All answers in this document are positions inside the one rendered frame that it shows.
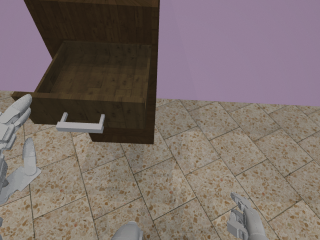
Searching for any robot right hand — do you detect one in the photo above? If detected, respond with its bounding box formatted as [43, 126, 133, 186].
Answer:
[227, 192, 266, 240]

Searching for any robot left hand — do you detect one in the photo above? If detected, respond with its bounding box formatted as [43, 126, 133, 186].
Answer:
[0, 94, 41, 205]

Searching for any cabinet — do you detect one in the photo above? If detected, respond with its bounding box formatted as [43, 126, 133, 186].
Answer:
[24, 0, 160, 145]

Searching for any left robot thigh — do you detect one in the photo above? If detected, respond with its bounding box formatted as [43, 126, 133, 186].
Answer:
[111, 224, 143, 240]

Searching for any left robot shin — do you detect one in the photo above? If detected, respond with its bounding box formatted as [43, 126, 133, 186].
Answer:
[127, 221, 138, 226]

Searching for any handle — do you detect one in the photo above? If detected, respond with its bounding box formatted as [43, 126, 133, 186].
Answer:
[55, 112, 105, 134]

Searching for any drawer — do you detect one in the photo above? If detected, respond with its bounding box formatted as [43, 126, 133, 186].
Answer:
[11, 40, 152, 129]

